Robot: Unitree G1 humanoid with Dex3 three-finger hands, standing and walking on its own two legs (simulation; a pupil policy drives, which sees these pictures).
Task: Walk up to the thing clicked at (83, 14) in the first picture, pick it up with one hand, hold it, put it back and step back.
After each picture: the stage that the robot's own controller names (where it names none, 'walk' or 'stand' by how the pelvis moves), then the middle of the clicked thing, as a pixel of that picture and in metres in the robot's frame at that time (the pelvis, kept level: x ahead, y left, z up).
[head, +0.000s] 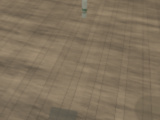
stand; (84, 8) +2.03 -0.03 -0.65
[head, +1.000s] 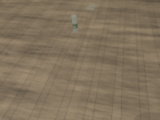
walk; (74, 24) +1.89 +0.25 -0.63
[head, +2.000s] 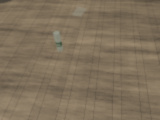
walk; (58, 41) +1.29 +0.38 -0.65
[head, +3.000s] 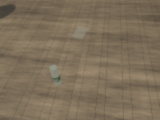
walk; (55, 75) +0.86 +0.31 -0.65
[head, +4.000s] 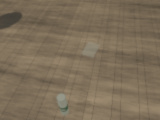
walk; (63, 104) +0.58 +0.21 -0.65
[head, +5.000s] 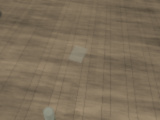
stand; (50, 118) +0.46 +0.22 -0.64
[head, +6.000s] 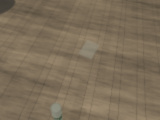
stand; (57, 114) +0.44 +0.16 -0.65
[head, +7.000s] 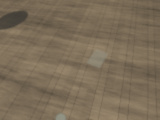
stand; out of the picture +0.41 +0.19 -0.65
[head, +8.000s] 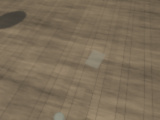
stand; out of the picture +0.43 +0.18 -0.65
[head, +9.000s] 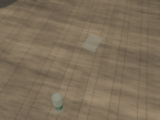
stand; (58, 103) +0.49 +0.17 -0.63
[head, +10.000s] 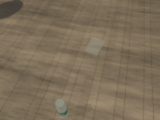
stand; (62, 109) +0.47 +0.19 -0.64
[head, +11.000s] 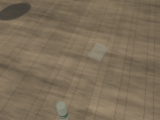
stand; (62, 112) +0.48 +0.18 -0.65
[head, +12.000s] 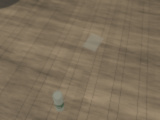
stand; (58, 101) +0.51 +0.17 -0.64
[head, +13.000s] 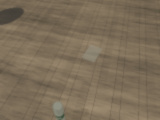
stand; (59, 112) +0.51 +0.18 -0.66
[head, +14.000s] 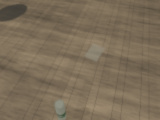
stand; (60, 111) +0.51 +0.17 -0.66
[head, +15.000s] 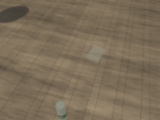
stand; (61, 112) +0.51 +0.16 -0.66
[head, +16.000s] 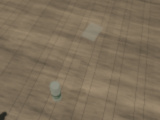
go down; (56, 92) +0.53 +0.16 -0.62
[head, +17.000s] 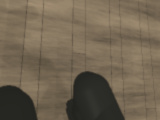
go down; out of the picture +0.57 +0.26 -0.23
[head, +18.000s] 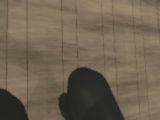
close in; out of the picture +0.56 +0.29 -0.21
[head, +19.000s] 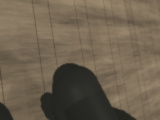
close in; out of the picture +0.54 +0.32 -0.19
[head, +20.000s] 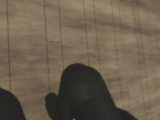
lift; out of the picture +0.50 +0.29 -0.19
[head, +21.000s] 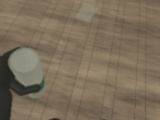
lift; (31, 78) +0.35 +0.17 +0.01
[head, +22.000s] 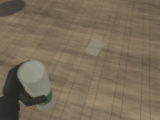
hold; (40, 90) +0.31 +0.15 +0.04
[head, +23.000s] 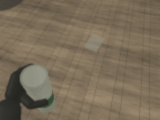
hold; (41, 93) +0.31 +0.15 +0.01
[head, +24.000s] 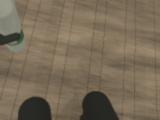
crouch; (9, 29) +0.50 +0.19 -0.05
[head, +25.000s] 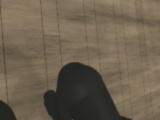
lower; out of the picture +0.51 +0.29 -0.19
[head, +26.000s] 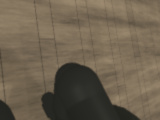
lower; out of the picture +0.50 +0.31 -0.19
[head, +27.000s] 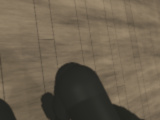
lower; out of the picture +0.49 +0.31 -0.18
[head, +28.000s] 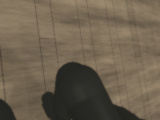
lower; out of the picture +0.50 +0.31 -0.19
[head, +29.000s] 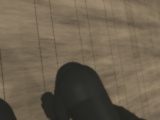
loosen; out of the picture +0.50 +0.31 -0.19
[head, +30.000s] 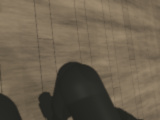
withdraw; out of the picture +0.50 +0.30 -0.19
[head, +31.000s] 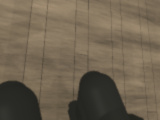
stand; out of the picture +0.51 +0.29 -0.21
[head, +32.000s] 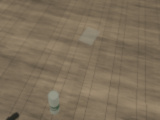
stand; (54, 103) +0.49 +0.16 -0.56
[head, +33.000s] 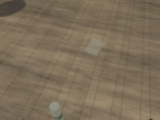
stand; (56, 113) +0.48 +0.18 -0.59
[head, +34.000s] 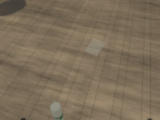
stand; (57, 113) +0.47 +0.17 -0.60
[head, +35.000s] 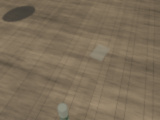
stand; (63, 114) +0.50 +0.16 -0.66
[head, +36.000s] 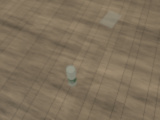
walk; (71, 76) +0.63 +0.11 -0.63
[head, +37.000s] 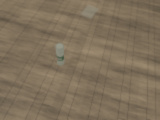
walk; (60, 54) +0.92 +0.16 -0.64
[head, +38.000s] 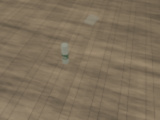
stand; (65, 53) +1.11 +0.18 -0.64
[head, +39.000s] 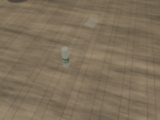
stand; (65, 57) +1.10 +0.17 -0.66
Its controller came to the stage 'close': yes
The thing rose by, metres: 0.65
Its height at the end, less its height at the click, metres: +0.00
